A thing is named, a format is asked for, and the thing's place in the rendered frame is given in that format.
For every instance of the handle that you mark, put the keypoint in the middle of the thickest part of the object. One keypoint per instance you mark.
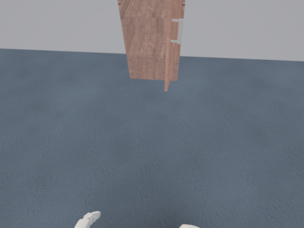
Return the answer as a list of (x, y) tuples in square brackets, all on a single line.
[(179, 30)]

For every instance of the robot left hand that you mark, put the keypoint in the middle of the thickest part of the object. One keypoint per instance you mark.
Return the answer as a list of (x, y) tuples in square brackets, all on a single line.
[(88, 220)]

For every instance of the cupboard door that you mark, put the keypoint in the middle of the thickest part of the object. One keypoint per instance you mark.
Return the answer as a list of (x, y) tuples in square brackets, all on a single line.
[(173, 12)]

